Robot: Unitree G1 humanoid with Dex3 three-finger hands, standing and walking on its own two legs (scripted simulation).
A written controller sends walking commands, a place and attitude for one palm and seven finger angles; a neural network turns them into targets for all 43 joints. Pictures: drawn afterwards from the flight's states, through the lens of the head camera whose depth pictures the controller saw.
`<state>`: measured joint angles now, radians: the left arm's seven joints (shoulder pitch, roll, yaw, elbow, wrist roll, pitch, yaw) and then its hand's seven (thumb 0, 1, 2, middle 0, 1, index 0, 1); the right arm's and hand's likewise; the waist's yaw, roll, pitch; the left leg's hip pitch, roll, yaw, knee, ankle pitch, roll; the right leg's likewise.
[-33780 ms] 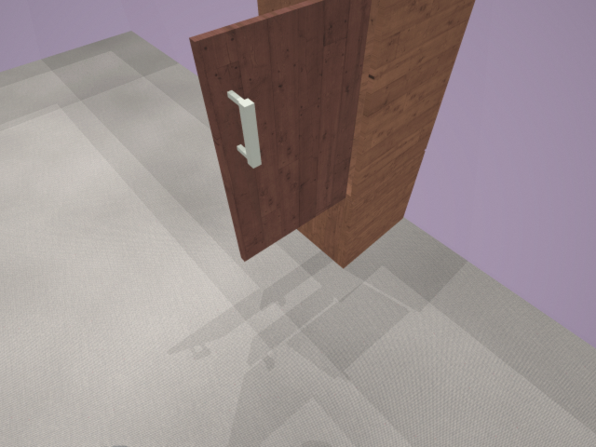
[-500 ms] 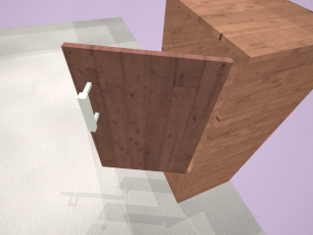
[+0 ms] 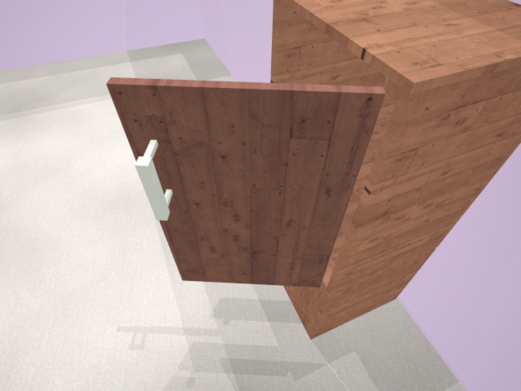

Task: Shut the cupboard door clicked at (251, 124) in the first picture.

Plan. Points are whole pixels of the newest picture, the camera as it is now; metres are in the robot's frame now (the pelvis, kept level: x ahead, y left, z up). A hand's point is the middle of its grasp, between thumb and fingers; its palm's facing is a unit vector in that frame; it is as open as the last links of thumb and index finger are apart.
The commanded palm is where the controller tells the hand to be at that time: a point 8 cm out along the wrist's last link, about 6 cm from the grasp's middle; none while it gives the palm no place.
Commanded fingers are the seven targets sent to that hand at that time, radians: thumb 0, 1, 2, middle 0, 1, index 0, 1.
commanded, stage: look again from close up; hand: left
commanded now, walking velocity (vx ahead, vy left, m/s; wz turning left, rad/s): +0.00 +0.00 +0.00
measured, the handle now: (157, 182) +0.42 +0.20 +0.09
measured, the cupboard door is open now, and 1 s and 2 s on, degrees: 64 64 64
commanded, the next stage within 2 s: raise the hand and make a fist in 0.16 s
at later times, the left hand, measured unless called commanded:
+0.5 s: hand (147, 326) +0.20 +0.17 +0.03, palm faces +0.14 -0.99 -0.04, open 7.0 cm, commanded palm +0.09 +0.23 -0.04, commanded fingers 0.00 0.90 0.90 -0.42 -0.54 -0.42 -0.54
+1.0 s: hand (168, 336) +0.20 +0.15 +0.00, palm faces -0.12 -0.99 -0.02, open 4.6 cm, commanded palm +0.14 +0.23 +0.01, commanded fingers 0.00 0.90 0.90 -0.88 -1.04 -0.88 -1.04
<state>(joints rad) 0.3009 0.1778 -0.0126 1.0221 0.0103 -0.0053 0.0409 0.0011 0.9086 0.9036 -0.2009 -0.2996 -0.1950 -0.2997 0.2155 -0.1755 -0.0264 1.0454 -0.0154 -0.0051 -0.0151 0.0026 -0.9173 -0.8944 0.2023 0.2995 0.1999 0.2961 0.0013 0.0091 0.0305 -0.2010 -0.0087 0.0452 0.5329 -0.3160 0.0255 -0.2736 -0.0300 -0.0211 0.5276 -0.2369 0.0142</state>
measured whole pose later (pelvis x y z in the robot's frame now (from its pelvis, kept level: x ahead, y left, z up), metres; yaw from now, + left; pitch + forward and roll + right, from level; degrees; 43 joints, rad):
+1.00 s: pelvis -0.01 -0.02 -0.07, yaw +2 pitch +11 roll -1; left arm 0.38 0.26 0.13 -0.11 -0.31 -0.20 -0.37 0.01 0.90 0.90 -0.70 -0.85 -0.70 -0.85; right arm 0.21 -0.18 0.03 0.50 0.05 -0.21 -0.07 0.01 -0.90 -0.89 0.21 0.30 0.21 0.30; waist 0.01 0.05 -0.09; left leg -0.73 0.01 -0.02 1.08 -0.54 -0.01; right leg -0.78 -0.02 -0.08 1.04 -0.46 -0.03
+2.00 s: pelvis +0.02 +0.00 -0.02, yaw +2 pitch +4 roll -1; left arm 0.32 0.26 0.19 -0.14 -0.29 -0.03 -0.26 0.01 0.90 0.90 -1.30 -1.50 -1.29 -1.50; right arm 0.27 -0.25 0.04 0.56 0.05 -0.26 -0.08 0.01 -0.90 -0.89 0.21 0.30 0.20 0.30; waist 0.01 0.05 -0.07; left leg -0.36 0.00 0.00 0.72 -0.43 0.02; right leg -0.41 -0.02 -0.06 0.69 -0.35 0.01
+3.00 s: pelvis +0.02 -0.01 -0.02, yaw +2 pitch +4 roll -1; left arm 0.10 0.25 0.16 0.02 -0.26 -0.08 -0.22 0.01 0.90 0.90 -1.30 -1.50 -1.30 -1.50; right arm 0.26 -0.26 0.03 0.60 0.05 -0.23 -0.07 0.01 -0.91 -0.89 0.20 0.30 0.20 0.30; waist 0.00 0.05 -0.06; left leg -0.36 0.00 0.00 0.70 -0.42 0.01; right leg -0.41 -0.02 -0.06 0.69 -0.35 0.00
